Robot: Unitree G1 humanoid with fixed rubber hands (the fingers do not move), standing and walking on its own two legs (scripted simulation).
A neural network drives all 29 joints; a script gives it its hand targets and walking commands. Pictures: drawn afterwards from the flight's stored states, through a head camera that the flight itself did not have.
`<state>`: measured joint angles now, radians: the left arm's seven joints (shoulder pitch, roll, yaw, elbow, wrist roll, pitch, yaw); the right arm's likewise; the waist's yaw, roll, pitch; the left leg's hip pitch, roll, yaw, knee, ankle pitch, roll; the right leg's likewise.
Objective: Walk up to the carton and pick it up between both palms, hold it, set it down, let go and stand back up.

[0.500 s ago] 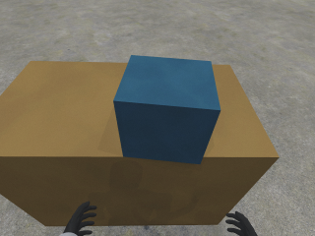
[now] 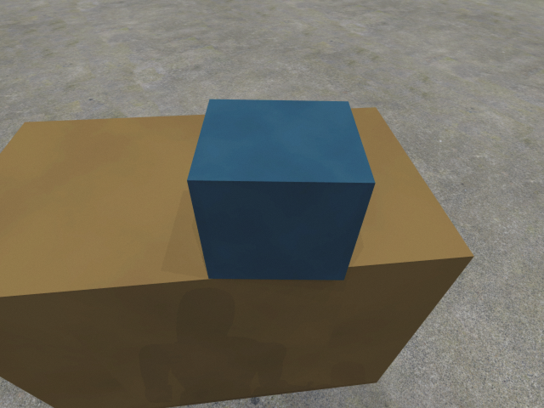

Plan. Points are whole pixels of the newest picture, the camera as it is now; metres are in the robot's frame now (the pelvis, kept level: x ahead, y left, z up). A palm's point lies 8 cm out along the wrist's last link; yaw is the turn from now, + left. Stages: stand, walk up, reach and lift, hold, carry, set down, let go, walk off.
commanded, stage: stand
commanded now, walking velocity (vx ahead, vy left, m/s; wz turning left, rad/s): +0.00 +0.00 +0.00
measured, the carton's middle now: (277, 190) +0.45 +0.01 +0.09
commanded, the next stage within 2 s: none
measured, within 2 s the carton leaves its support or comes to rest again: neither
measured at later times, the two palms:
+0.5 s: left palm out of the picture +0.01 +0.23 -0.13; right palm out of the picture -0.02 -0.23 -0.14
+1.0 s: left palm out of the picture +0.00 +0.22 -0.14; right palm out of the picture -0.03 -0.20 -0.14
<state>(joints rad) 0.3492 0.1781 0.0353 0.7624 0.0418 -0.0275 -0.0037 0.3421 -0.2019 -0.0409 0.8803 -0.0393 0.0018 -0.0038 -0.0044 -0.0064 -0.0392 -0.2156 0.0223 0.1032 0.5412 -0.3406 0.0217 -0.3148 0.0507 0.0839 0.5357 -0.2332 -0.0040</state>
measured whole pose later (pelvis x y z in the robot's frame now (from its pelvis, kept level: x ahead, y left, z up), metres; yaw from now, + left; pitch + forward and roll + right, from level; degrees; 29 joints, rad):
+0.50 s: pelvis +0.00 +0.01 +0.00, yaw -2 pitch +0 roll +0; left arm 0.38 0.14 0.04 0.90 0.03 -0.01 0.03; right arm 0.34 -0.19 -0.04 1.02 -0.03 0.01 -0.02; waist 0.00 0.00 -0.01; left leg -0.17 0.01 0.13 0.47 -0.31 0.03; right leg -0.30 0.04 0.12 0.50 -0.20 0.01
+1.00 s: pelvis +0.00 +0.01 +0.01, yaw -2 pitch -1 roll +0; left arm 0.35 0.11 0.03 1.02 0.02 0.00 0.04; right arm 0.33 -0.14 -0.02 1.10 -0.02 0.01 -0.04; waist -0.01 0.00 0.01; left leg -0.13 0.00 0.14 0.45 -0.30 0.04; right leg -0.26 0.03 0.13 0.48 -0.20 0.02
